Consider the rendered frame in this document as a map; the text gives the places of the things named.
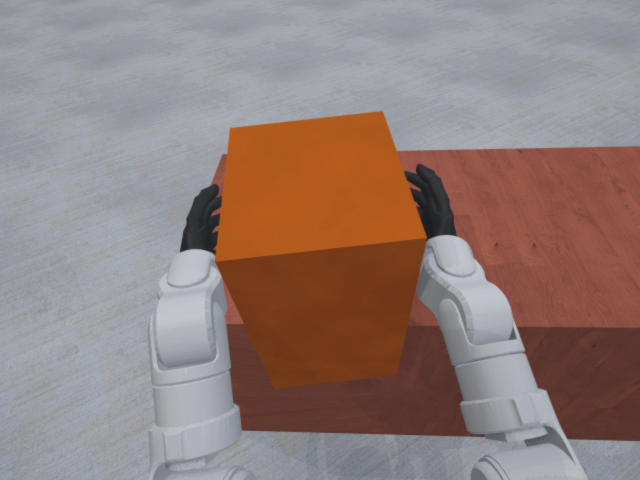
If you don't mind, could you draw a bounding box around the robot right upper arm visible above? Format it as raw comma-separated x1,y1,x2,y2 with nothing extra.
471,443,586,480

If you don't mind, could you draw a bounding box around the pedestal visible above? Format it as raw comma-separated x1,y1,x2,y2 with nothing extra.
211,146,640,441

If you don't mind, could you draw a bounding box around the carton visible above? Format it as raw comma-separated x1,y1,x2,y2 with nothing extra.
215,111,427,389

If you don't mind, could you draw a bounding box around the robot left forearm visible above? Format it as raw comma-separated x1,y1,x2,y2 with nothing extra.
148,249,242,480

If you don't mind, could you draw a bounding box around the robot left hand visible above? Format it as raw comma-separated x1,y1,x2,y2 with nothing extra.
180,184,222,255

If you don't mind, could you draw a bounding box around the robot right forearm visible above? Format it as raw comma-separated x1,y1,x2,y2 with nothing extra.
417,235,589,480

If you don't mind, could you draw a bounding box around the robot right hand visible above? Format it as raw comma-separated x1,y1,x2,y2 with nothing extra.
404,164,457,240

